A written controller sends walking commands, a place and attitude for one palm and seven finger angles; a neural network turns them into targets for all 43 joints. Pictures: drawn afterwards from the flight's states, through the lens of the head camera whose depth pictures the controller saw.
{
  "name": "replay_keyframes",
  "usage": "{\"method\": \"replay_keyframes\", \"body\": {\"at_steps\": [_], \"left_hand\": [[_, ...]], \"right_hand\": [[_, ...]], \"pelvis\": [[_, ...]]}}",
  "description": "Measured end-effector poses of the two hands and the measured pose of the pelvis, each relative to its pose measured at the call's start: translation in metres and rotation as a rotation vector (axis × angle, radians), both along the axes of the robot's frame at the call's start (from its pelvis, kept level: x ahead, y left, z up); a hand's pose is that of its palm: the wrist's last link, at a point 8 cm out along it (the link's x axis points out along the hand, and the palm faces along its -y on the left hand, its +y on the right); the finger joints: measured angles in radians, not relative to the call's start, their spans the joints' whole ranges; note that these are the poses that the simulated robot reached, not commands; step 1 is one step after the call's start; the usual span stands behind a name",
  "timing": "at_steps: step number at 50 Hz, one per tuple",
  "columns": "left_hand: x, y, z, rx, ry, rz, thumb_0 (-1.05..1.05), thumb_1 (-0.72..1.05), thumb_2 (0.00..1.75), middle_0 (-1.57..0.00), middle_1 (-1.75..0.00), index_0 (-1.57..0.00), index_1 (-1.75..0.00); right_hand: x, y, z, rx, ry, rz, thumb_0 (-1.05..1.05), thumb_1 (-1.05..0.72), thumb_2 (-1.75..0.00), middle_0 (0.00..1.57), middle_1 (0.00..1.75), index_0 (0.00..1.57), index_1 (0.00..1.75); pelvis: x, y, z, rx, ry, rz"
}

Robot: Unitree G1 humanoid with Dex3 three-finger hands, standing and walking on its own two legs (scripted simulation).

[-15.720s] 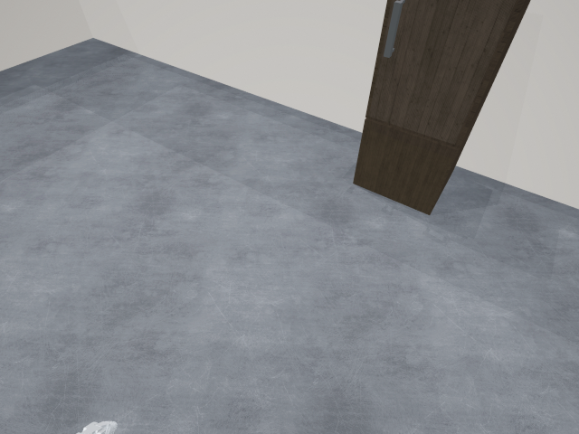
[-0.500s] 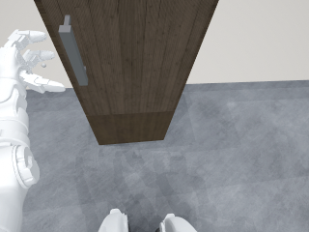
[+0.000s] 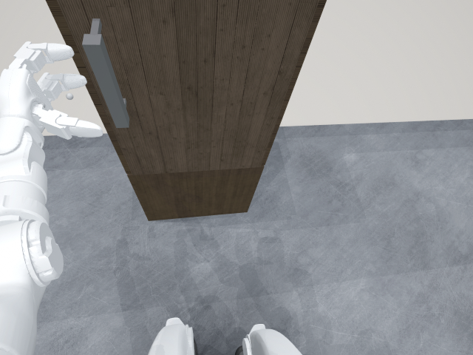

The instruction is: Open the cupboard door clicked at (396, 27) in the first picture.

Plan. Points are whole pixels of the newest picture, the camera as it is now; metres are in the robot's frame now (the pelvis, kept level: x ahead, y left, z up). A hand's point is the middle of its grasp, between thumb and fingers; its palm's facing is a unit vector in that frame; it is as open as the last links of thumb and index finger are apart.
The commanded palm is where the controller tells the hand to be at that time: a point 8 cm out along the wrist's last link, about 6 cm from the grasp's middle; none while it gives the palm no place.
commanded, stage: slide the fingers in behind the handle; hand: left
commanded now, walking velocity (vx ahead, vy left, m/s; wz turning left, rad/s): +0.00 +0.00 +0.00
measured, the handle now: (110, 79) +0.56 +0.17 +0.09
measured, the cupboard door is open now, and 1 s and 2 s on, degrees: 0 0 0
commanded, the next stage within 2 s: close the thumb around the handle in 1.32 s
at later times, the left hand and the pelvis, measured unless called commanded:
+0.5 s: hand (90, 97) +0.51 +0.20 +0.10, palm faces +0.05 -1.00 +0.01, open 14.0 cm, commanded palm +0.49 +0.23 +0.09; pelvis +0.00 +0.00 +0.00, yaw +1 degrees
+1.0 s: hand (104, 98) +0.51 +0.18 +0.09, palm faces +0.08 -1.00 -0.01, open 13.8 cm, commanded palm +0.49 +0.20 +0.09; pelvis +0.00 +0.00 -0.01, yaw +1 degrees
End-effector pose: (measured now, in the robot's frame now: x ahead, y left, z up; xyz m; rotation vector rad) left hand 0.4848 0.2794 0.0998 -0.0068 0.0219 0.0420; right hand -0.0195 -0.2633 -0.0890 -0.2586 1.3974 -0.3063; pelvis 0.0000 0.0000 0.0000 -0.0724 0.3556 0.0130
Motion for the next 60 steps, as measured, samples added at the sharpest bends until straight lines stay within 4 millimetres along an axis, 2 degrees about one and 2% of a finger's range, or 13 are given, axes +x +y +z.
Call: {"method": "replay_keyframes", "body": {"at_steps": [29,37,42,60], "left_hand": [[0.001,-0.030,-0.004,0.000,-0.009,0.023,-0.01,-0.50,0.30,-0.31,-1.20,-0.31,-1.22],[0.001,-0.034,-0.005,0.011,-0.008,0.021,-0.01,-0.50,0.30,-0.31,-1.20,-0.31,-1.23],[0.002,-0.045,-0.006,0.002,-0.007,0.007,-0.01,-0.50,0.30,-0.31,-1.20,-0.31,-1.22],[0.002,-0.054,-0.005,0.027,-0.008,0.026,-0.01,-0.50,0.30,-0.31,-1.21,-0.30,-1.24]], "right_hand": [[0.013,0.005,-0.008,0.037,-0.041,0.029,0.00,-0.91,-0.89,0.20,0.30,0.21,0.30],[0.010,0.003,-0.009,0.039,-0.035,0.032,0.00,-0.91,-0.89,0.20,0.30,0.21,0.30],[0.007,0.003,-0.010,0.044,-0.025,0.032,0.00,-0.91,-0.89,0.20,0.30,0.21,0.30],[0.002,0.001,-0.014,0.061,-0.019,0.038,0.00,-0.91,-0.89,0.20,0.30,0.21,0.30]], "pelvis": [[0.000,0.000,-0.002,0.004,-0.003,0.008],[-0.002,-0.001,-0.004,0.003,-0.001,0.014],[-0.002,-0.002,-0.004,0.003,-0.001,0.015],[-0.004,-0.006,-0.005,0.006,0.003,0.022]]}}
